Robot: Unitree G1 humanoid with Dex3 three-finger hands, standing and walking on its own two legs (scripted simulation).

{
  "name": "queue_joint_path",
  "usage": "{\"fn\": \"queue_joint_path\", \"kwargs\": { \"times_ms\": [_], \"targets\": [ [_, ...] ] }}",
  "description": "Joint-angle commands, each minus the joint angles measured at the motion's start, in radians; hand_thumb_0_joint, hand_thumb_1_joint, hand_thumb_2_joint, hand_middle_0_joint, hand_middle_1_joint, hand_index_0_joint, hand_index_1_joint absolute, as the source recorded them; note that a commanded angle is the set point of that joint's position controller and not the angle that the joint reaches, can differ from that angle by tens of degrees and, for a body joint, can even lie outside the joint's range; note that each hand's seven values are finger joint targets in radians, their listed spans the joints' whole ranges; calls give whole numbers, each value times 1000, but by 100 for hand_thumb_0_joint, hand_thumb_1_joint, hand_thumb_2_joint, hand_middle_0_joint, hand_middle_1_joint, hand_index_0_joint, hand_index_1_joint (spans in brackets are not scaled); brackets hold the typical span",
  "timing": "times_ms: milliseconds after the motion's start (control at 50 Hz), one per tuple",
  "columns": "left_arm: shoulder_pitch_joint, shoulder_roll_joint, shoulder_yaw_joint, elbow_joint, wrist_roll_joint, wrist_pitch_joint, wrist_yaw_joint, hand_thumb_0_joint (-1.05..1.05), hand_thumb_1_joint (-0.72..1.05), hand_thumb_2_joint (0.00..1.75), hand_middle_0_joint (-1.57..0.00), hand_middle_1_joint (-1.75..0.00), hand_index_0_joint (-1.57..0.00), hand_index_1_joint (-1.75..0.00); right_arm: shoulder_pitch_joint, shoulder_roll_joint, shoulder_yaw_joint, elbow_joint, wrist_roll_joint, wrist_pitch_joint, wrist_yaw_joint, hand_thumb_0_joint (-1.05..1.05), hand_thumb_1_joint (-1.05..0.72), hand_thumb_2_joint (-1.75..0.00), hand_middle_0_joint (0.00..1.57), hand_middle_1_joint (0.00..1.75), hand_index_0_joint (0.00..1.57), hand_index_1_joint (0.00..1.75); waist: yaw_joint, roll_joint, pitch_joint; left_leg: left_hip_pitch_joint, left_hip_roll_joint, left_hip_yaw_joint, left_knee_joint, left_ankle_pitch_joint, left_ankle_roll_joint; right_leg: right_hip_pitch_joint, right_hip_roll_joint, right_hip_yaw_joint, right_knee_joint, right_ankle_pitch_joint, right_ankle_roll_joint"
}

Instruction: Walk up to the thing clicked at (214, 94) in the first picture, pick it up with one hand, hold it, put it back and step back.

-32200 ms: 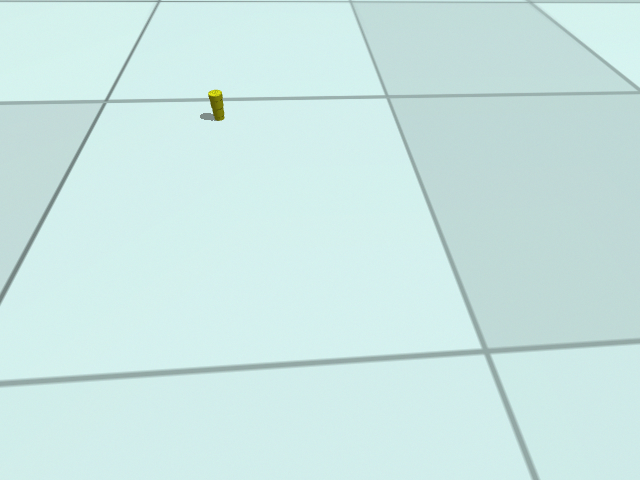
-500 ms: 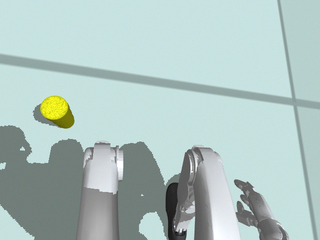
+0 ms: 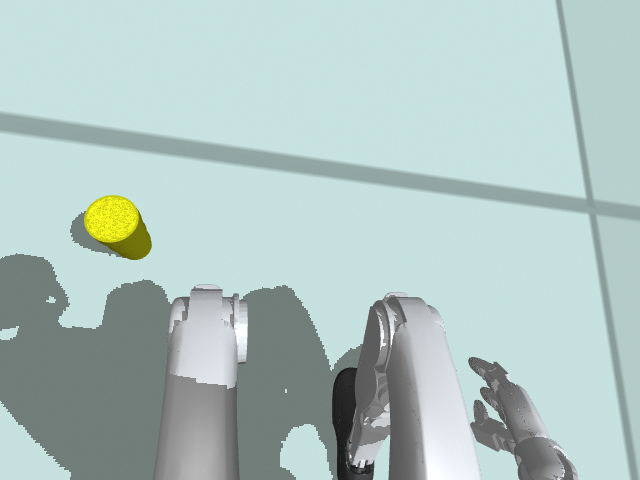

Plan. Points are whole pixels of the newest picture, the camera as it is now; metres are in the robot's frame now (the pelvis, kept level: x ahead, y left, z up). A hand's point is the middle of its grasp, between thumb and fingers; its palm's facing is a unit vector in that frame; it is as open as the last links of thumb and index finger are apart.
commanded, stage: go down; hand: left
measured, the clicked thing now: (125, 233) +0.43 +0.31 -0.29
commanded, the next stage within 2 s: none
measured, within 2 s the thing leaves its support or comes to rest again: neither
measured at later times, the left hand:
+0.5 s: hand out of the picture +0.32 +0.47 +0.04, palm faces +0.39 -0.92 -0.03, open 17.4 cm
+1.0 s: hand out of the picture +0.32 +0.47 +0.04, palm faces +0.39 -0.92 -0.04, open 16.9 cm
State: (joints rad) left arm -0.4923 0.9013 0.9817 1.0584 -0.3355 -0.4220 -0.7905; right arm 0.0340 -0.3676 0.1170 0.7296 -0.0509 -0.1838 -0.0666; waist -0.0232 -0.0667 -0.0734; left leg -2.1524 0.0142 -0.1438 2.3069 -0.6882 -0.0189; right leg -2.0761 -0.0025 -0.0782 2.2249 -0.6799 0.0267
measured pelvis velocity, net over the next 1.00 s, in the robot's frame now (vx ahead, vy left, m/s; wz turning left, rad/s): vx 0.00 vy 0.00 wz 0.00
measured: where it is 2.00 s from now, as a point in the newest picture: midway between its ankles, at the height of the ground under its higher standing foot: (282, 452)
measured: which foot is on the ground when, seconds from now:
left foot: down 0.00-1.00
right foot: down 0.00-1.00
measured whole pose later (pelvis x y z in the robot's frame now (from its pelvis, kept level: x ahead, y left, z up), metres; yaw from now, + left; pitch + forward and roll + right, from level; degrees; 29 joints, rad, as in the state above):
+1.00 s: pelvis +0.00 +0.00 +0.01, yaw +0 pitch +30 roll -7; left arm -0.50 0.89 0.96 1.05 -0.30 -0.41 -0.75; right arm 0.06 -0.36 0.11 0.73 -0.05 -0.17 -0.06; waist -0.03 -0.06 -0.08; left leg -2.14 0.02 -0.13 2.28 -0.68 -0.02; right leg -2.07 0.00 -0.07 2.20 -0.67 0.03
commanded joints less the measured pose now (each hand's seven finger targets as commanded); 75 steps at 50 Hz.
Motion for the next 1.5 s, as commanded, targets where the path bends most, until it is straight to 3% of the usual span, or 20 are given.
{"fn": "queue_joint_path", "kwargs": {
  "times_ms": [0,180,220,340,380,420,480,580,640,860,920,1060,1080,1100,1120,1140,1160,1180,1200,1480],
  "targets": [
    [-110,445,59,-205,-38,-43,8,0,-56,12,0,-9,-1,-2,105,-245,-88,-57,8,-24,-27,0,-86,-88,20,30,20,30,67,286,-591,465,5,76,-343,91,35,244,36,-32,-221,65,-65],
    [-138,413,39,-181,-32,-51,11,0,-49,19,-8,-17,-9,-10,117,-253,-89,-54,7,-26,-26,0,-90,-90,20,30,20,30,41,288,-581,491,8,56,-346,120,31,210,34,-41,-202,89,-68],
    [-130,440,58,-195,-30,-52,13,0,-57,11,0,-9,-1,-2,118,-250,-92,-56,6,-25,-25,0,-86,-88,20,30,20,30,61,293,-609,499,8,59,-351,122,30,231,34,-38,-206,88,-68],
    [-158,439,44,-213,-19,-49,22,0,-46,21,-8,-18,-10,-12,132,-245,-91,-55,4,-23,-21,0,-90,-90,20,30,20,30,57,285,-625,492,6,73,-342,128,33,259,33,-32,-217,90,-66],
    [-160,465,50,-244,-7,-41,33,0,-56,10,0,-9,-2,-2,127,-246,-96,-60,5,-20,-23,0,-86,-88,20,30,20,30,67,313,-636,508,7,71,-366,104,31,256,33,-32,-221,77,-67],
    [-146,420,32,-203,-9,-35,35,0,-55,10,0,-8,-1,-1,130,-243,-95,-54,7,-20,-22,0,-86,-88,20,30,20,30,52,277,-606,487,5,72,-357,98,34,243,35,-32,-229,72,-66],
    [-142,450,60,-195,-13,-56,41,0,-45,20,-8,-18,-10,-11,126,-241,-88,-46,3,-20,-23,0,-90,-90,20,30,20,30,63,286,-602,487,4,72,-349,121,33,243,34,-32,-219,84,-67],
    [-133,440,48,-159,-5,-63,33,0,-50,13,0,-11,-2,-4,117,-246,-85,-49,-1,-17,-23,0,-86,-88,20,30,20,30,50,285,-582,480,7,68,-344,125,33,232,34,-36,-209,89,-67],
    [-149,446,48,-157,-7,-61,28,0,-42,21,-8,-19,-10,-12,125,-240,-86,-52,-2,-19,-21,0,-90,-90,20,30,20,30,43,239,-601,447,5,82,-324,123,41,283,35,-24,-235,87,-61],
    [-142,430,34,-223,-2,-43,36,0,-48,13,0,-11,-2,-4,131,-254,-99,-49,9,-14,-20,0,-85,-88,20,30,20,30,59,334,-606,533,11,48,-379,110,25,201,31,-43,-199,87,-71],
    [-142,448,52,-219,-6,-46,43,0,-38,22,-8,-19,-10,-12,129,-248,-95,-47,9,-13,-19,0,-90,-90,20,30,20,30,62,303,-606,510,8,56,-362,117,30,219,31,-37,-206,88,-68],
    [-126,429,37,-169,-1,-42,42,0,-46,14,0,-11,-2,-4,128,-235,-91,-51,6,-18,-19,0,-85,-88,20,30,20,30,54,249,-578,449,5,78,-355,80,40,268,34,-29,-240,56,-62],
    [-141,416,26,-188,-3,-46,39,0,-38,22,-8,-19,-10,-12,123,-239,-95,-51,6,-18,-21,0,-90,-90,20,30,20,30,48,258,-589,461,3,80,-349,85,40,252,34,-28,-237,63,-63],
    [-143,442,37,-196,1,-46,40,0,-46,14,0,-11,-2,-4,129,-235,-93,-53,4,-19,-20,0,-85,-88,20,30,20,30,56,265,-603,463,4,83,-347,96,39,278,34,-26,-241,65,-62],
    [-149,439,37,-200,-1,-48,39,0,-38,22,-8,-19,-10,-12,123,-240,-94,-53,6,-18,-21,0,-90,-90,20,30,20,30,54,269,-595,466,4,78,-354,91,38,258,34,-28,-235,64,-65],
    [-139,436,32,-201,2,-47,38,0,-45,14,0,-11,-3,-4,124,-242,-94,-55,6,-18,-22,0,-85,-88,20,30,20,30,55,285,-594,481,6,72,-365,83,36,246,34,-33,-229,63,-66],
    [-136,416,25,-180,3,-42,37,0,-37,22,-8,-19,-11,-12,130,-243,-96,-51,7,-19,-20,0,-90,-90,20,30,20,30,46,280,-590,489,5,67,-366,90,34,241,33,-35,-226,69,-67],
    [-137,427,28,-183,1,-42,35,0,-45,14,0,-11,-3,-4,126,-243,-93,-51,7,-19,-21,0,-85,-88,20,30,20,30,55,286,-585,489,7,65,-366,94,33,236,32,-35,-221,70,-67],
    [-119,412,30,-156,-1,-42,35,0,-37,22,-8,-19,-11,-12,130,-242,-93,-49,7,-18,-20,0,-90,-90,20,30,20,30,50,262,-595,495,7,66,-355,117,33,243,33,-33,-225,84,-66],
    [-136,414,22,-207,3,-40,41,0,-36,22,-8,-19,-11,-12,124,-239,-98,-48,6,-18,-22,0,-90,-90,20,30,20,30,59,290,-603,498,5,75,-363,111,34,245,32,-29,-229,79,-68]
  ]
}}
